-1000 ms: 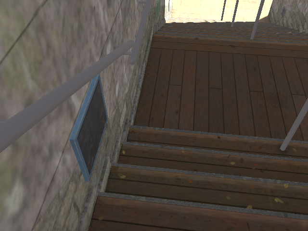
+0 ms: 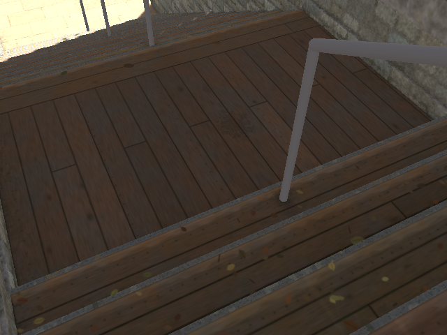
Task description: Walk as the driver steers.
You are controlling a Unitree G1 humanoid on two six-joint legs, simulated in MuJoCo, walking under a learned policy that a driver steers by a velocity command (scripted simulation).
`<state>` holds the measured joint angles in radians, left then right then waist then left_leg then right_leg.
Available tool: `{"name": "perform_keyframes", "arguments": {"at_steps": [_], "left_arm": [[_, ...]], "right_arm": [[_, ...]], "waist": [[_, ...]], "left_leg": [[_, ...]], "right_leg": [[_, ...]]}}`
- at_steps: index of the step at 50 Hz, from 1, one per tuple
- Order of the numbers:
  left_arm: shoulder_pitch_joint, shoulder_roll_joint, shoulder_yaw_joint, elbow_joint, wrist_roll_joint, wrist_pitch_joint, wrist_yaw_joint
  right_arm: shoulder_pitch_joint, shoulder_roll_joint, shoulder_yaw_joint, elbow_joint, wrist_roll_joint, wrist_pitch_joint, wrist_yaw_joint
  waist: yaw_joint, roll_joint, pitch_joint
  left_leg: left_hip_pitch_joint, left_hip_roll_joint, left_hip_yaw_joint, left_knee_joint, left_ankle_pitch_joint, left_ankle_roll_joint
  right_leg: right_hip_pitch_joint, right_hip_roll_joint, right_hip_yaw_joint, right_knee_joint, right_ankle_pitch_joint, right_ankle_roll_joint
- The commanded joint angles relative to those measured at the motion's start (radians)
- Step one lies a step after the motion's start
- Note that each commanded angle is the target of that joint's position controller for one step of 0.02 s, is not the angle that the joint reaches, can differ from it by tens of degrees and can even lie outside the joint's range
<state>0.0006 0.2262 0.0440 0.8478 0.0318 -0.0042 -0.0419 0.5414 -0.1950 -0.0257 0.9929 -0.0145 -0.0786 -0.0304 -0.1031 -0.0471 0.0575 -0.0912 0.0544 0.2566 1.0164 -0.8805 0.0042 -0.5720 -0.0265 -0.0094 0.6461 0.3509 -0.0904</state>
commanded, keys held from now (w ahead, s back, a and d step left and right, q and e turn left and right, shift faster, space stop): w+e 0.04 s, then w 0.12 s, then w+q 0.84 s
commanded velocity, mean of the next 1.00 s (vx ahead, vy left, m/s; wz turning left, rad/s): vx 0.50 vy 0.00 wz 0.20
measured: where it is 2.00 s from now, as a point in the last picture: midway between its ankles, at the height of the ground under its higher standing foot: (160, 259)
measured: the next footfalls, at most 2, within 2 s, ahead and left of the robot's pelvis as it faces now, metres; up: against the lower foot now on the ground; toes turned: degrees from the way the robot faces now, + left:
right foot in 0.08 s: +0.20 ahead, -0.09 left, -0.16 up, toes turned -6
left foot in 0.62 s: +0.49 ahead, +0.12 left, -0.31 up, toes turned +6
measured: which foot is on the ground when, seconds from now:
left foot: down 0.00-0.08, up 0.10-0.60, down 0.62-1.00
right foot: up 0.00-0.06, down 0.08-0.64, up 0.66-1.00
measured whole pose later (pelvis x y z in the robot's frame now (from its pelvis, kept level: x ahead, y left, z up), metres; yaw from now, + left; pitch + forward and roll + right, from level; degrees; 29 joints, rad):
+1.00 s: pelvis +0.54 +0.06 -0.24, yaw +17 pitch +0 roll +0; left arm 0.09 0.23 0.04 0.89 0.05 -0.01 0.00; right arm 0.53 -0.19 -0.04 0.95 -0.01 -0.05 -0.03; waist -0.06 -0.03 -0.03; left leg -0.22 -0.16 -0.13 0.72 -0.48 0.12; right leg -0.72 -0.07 0.08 0.94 0.15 0.01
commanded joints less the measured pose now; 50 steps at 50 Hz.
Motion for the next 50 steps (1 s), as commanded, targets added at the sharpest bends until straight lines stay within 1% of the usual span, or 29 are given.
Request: {"name": "perform_keyframes", "arguments": {"at_steps": [1,2,3,4,5,6,8,9,10,12,14,15,19,27,29,31,32,33,34,35,36,38,39,40,41,43,44,46,50], "left_arm": [[-0.073,0.019,-0.011,-0.055,-0.011,-0.02,-0.007],[0.084,0.054,0.004,-0.006,-0.035,-0.01,-0.001],[0.271,0.076,0.017,0.071,-0.015,-0.01,0.002],[0.348,0.141,0.036,0.111,0.012,-0.022,-0.005],[0.475,0.214,0.047,0.144,0.007,-0.025,-0.006],[0.498,0.207,0.045,0.122,-0.01,-0.023,0.005],[0.41,0.152,0.026,0.131,-0.006,-0.009,0.048],[0.309,0.088,0.003,0.112,-0.006,-0.03,0.049],[0.279,0.071,-0.005,0.133,0.002,-0.041,0.047],[0.28,0.095,0.008,0.158,0.0,-0.057,0.056],[0.339,0.117,0.022,0.18,0.01,-0.071,0.049],[0.333,0.092,0.022,0.188,-0.004,-0.084,0.041],[0.34,0.068,0.028,0.196,-0.011,-0.084,0.065],[0.414,0.128,0.013,0.192,0.02,-0.096,0.09],[0.445,0.121,0.011,0.201,0.03,-0.086,0.106],[0.438,0.153,0.016,0.207,0.028,-0.063,0.116],[0.438,0.159,0.023,0.192,0.012,-0.065,0.101],[0.534,0.055,0.015,0.165,-0.007,-0.067,0.091],[0.499,0.082,0.004,0.124,-0.014,-0.068,0.093],[0.344,0.092,0.005,0.039,-0.021,-0.075,0.096],[0.211,0.096,0.003,0.008,0.005,-0.067,0.101],[0.26,0.093,-0.001,0.044,0.031,-0.031,0.079],[0.275,0.081,0.001,0.053,0.017,-0.017,0.076],[0.289,0.071,0.0,0.069,0.021,-0.001,0.076],[0.201,0.095,0.004,0.019,0.011,0.001,0.071],[0.226,0.048,-0.006,0.05,0.036,0.0,0.071],[0.306,0.05,-0.005,0.082,0.024,0.0,0.07],[0.139,0.108,0.025,0.024,0.007,-0.004,0.057],[-0.075,0.086,0.013,-0.056,0.014,-0.03,0.035]], "right_arm": [[0.108,-0.122,-0.019,0.036,-0.006,0.026,-0.007],[0.095,-0.152,-0.027,0.032,-0.013,0.034,-0.012],[0.059,-0.153,-0.022,0.024,-0.006,0.033,-0.005],[0.07,-0.146,-0.038,0.014,0.005,0.023,0.005],[0.129,-0.11,-0.042,-0.021,0.042,0.016,0.001],[0.048,-0.148,-0.039,-0.102,0.07,-0.008,-0.002],[-0.084,-0.152,-0.043,-0.125,-0.006,-0.013,-0.005],[-0.083,-0.16,-0.051,-0.111,-0.028,-0.006,-0.004],[-0.06,-0.117,-0.047,-0.093,-0.043,0.02,-0.002],[-0.049,-0.052,-0.034,-0.082,-0.065,0.052,0.009],[0.038,-0.074,-0.045,-0.034,-0.023,0.064,0.006],[-0.028,-0.088,-0.05,-0.059,-0.01,0.061,0.008],[-0.31,-0.084,-0.044,-0.144,-0.021,0.053,0.039],[-0.489,-0.075,-0.027,-0.188,-0.004,0.041,0.08],[-0.427,-0.085,-0.032,-0.153,0.006,0.038,0.081],[-0.13,-0.113,-0.048,-0.03,-0.006,0.031,0.07],[-0.015,-0.145,-0.063,0.019,-0.025,0.034,0.068],[0.044,-0.243,-0.077,0.036,-0.031,0.034,0.076],[0.104,-0.218,-0.066,0.009,0.025,0.045,0.07],[0.118,-0.266,-0.078,0.005,0.03,0.057,0.049],[0.05,-0.233,-0.064,0.001,0.029,0.062,0.022],[-0.042,-0.193,-0.043,-0.026,-0.03,0.051,0.016],[-0.119,-0.133,-0.021,-0.035,-0.022,0.039,0.016],[-0.137,-0.145,-0.02,-0.047,-0.025,0.026,0.019],[-0.199,-0.141,-0.014,-0.081,0.0,0.015,0.012],[-0.168,-0.191,-0.038,-0.083,0.012,0.015,0.012],[-0.145,-0.203,-0.047,-0.083,0.004,0.018,0.015],[-0.04,-0.134,-0.039,-0.07,0.027,0.02,0.009],[0.017,-0.14,-0.056,-0.109,-0.013,0.018,-0.015]], "waist": [[-0.012,0.128,0.151],[0.064,0.152,0.055],[0.185,0.047,-0.036],[0.207,-0.055,-0.088],[0.184,-0.133,-0.341],[0.256,-0.105,-0.468],[0.211,-0.058,-0.212],[0.144,0.079,-0.128],[0.072,0.113,-0.016],[0.038,0.029,0.006],[0.022,-0.028,-0.065],[0.028,0.023,-0.038],[0.091,-0.036,0.031],[0.165,0.013,0.139],[0.166,0.031,0.155],[0.046,0.025,-0.01],[-0.008,0.152,-0.093],[0.074,0.385,-0.189],[0.0,0.277,-0.355],[-0.059,0.269,-0.359],[-0.038,0.103,-0.207],[0.069,0.007,-0.08],[0.135,0.012,-0.004],[0.148,0.077,-0.001],[0.175,0.029,0.039],[0.166,0.131,-0.066],[0.182,0.157,-0.139],[0.114,0.079,-0.056],[0.027,0.055,0.035]], "left_leg": [[-0.138,0.189,-0.156,-0.056,1.028,0.109],[-0.158,0.207,-0.176,0.143,1.093,0.132],[-0.211,0.151,-0.126,0.355,1.142,0.125],[-0.488,0.04,-0.088,0.76,0.41,0.109],[-0.746,0.011,-0.18,1.031,-0.043,0.086],[-0.904,0.047,-0.281,0.915,0.126,0.075],[-0.968,0.064,-0.272,0.744,0.291,0.061],[-0.878,0.086,-0.331,0.534,0.499,0.053],[-0.672,0.098,-0.331,0.333,0.565,0.024],[-0.465,0.047,-0.291,0.169,0.576,-0.028],[-0.451,0.012,-0.318,0.211,0.75,-0.017],[-0.482,0.02,-0.359,0.098,0.896,0.002],[-0.618,0.001,-0.456,-0.145,1.204,0.019],[-0.381,-0.026,-0.29,-0.45,1.265,0.063],[-0.343,-0.022,-0.223,-0.571,1.166,0.082],[-0.048,-0.046,-0.182,-0.701,1.082,0.136],[0.151,-0.075,-0.15,-0.666,1.147,0.148],[0.534,0.126,-0.376,-0.247,1.681,0.275],[0.649,0.226,-0.574,-0.246,1.594,0.334],[0.619,0.343,-0.802,-0.505,1.092,0.427],[0.421,0.339,-0.853,-0.628,0.83,0.412],[0.043,0.269,-0.811,-0.577,0.716,0.366],[-0.158,0.182,-0.695,-0.577,0.746,0.306],[-0.268,0.144,-0.68,-0.579,0.832,0.313],[-0.448,0.065,-0.573,-0.672,0.891,0.281],[-0.421,0.069,-0.562,-0.625,1.153,0.286],[-0.334,0.082,-0.581,-0.573,1.201,0.298],[-0.12,0.062,-0.679,-0.488,0.86,0.327],[-0.065,0.021,-0.779,-0.411,0.538,0.323]], "right_leg": [[0.154,0.045,-0.122,-0.161,-0.098,-0.033],[0.323,0.026,-0.08,-0.221,-0.175,-0.06],[0.564,0.088,-0.134,-0.269,-0.144,-0.062],[0.826,-0.054,0.077,-0.231,0.131,-0.132],[1.179,-0.264,0.211,0.177,0.676,-0.19],[1.257,-0.351,0.403,0.045,0.307,-0.276],[0.885,-0.301,0.495,-0.214,-0.498,-0.274],[0.663,-0.285,0.426,-0.217,-0.521,-0.236],[0.341,-0.253,0.36,-0.238,-0.353,-0.23],[0.115,-0.181,0.252,-0.248,-0.242,-0.207],[0.161,-0.185,0.23,-0.175,-0.142,-0.196],[0.143,-0.145,0.2,-0.184,-0.247,-0.175],[0.196,-0.176,0.245,-0.134,-0.775,-0.129],[0.156,-0.171,0.11,0.073,-0.711,-0.088],[0.252,-0.19,0.073,0.241,-0.54,-0.093],[0.312,-0.163,-0.001,0.659,-0.199,-0.092],[0.211,-0.076,-0.092,0.982,-0.368,-0.061],[-0.27,0.033,-0.111,1.441,-1.251,0.001],[-0.444,0.015,-0.039,1.548,-1.19,0.003],[-0.627,0.038,-0.029,1.482,-1.092,0.023],[-0.659,-0.017,0.001,1.355,-0.998,0.043],[-0.488,-0.072,0.075,1.139,-0.901,0.034],[-0.388,-0.086,0.087,0.907,-0.699,0.047],[-0.314,-0.068,0.069,0.874,-0.665,0.05],[-0.134,-0.06,0.052,0.538,-0.512,0.087],[0.024,-0.027,0.008,0.483,-0.406,0.11],[0.019,-0.023,0.021,0.558,-0.31,0.102],[-0.247,-0.072,0.104,0.418,-0.168,0.099],[-0.341,-0.05,0.127,0.114,-0.064,0.106]]}}
Keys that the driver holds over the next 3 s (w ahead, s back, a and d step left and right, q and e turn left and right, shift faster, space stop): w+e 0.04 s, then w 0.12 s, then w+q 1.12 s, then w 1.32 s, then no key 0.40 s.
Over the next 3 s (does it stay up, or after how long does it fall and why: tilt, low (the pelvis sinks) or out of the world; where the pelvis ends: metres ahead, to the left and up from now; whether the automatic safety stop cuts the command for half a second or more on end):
stays up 1.52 0.47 -0.68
